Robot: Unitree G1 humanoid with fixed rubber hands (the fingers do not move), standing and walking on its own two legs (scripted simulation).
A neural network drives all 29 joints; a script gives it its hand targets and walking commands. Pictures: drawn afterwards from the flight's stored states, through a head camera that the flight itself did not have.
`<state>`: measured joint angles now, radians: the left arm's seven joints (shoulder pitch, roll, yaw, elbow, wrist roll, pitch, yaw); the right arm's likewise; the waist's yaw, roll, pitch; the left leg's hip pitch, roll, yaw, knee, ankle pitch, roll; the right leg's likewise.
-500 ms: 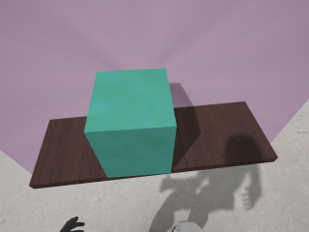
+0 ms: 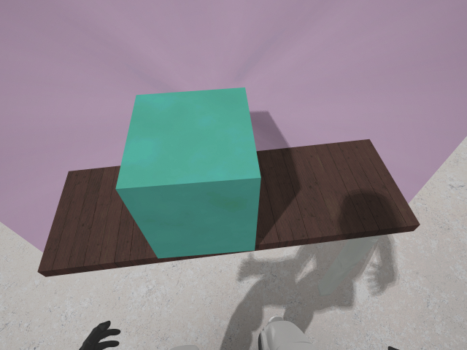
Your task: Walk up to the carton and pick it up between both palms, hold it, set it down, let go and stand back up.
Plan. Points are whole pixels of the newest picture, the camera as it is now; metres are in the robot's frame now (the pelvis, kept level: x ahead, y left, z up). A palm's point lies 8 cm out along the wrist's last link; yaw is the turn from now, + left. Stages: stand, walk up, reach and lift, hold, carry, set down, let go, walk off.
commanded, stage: walk up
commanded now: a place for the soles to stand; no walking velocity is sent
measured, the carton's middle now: (199, 177) +0.41 +0.09 +0.03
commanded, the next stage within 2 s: none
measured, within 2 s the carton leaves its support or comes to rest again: neither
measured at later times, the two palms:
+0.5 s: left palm out of the picture +0.07 +0.25 -0.10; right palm out of the picture +0.02 -0.25 -0.09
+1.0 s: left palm out of the picture +0.00 +0.26 -0.10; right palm out of the picture +0.06 -0.24 -0.09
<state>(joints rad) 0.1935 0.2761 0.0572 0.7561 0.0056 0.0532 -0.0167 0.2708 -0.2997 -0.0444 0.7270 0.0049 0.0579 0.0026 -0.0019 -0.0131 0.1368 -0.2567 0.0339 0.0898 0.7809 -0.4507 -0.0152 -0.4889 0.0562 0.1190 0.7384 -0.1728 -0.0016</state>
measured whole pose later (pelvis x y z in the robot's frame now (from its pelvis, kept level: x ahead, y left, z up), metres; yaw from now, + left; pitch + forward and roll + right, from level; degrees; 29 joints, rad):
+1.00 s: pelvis -0.02 +0.00 +0.02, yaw +10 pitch -3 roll -2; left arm 0.26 0.24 0.02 0.84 0.03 0.00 0.00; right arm 0.37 -0.23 -0.05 0.77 -0.03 0.00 0.01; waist 0.00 0.02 0.04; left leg -0.25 -0.05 -0.15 0.66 -0.35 0.01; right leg -0.24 -0.01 -0.08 0.59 -0.30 -0.01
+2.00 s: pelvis +0.04 +0.03 +0.03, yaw +9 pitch -3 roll +1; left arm 0.26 0.24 0.00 0.80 0.00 -0.01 0.01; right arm 0.19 -0.26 0.01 0.87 0.00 0.03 0.00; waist -0.01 0.02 0.08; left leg -0.19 0.01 0.12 0.56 -0.32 0.03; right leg -0.23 0.00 0.05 0.58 -0.31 0.01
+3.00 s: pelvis +0.01 +0.04 +0.01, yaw +4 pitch -1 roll +1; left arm 0.18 0.26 -0.03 0.79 -0.02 0.18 0.03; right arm 0.20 -0.28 -0.09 0.92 -0.07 -0.02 0.05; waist -0.03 0.02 0.07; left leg -0.35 0.04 0.18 0.75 -0.39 0.03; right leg -0.41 0.00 0.07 0.77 -0.36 -0.03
